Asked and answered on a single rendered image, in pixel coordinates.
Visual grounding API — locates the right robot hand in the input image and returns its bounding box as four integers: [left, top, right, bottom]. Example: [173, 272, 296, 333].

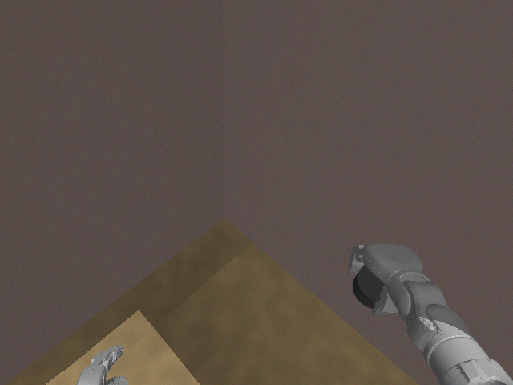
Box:
[348, 242, 423, 316]

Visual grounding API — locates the right robot arm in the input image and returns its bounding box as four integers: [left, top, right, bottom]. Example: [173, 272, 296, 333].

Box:
[387, 269, 513, 385]

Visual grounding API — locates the tin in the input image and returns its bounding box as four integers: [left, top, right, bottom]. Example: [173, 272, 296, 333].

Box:
[353, 266, 385, 309]

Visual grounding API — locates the left robot hand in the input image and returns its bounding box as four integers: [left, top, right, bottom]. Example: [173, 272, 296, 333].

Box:
[76, 345, 129, 385]

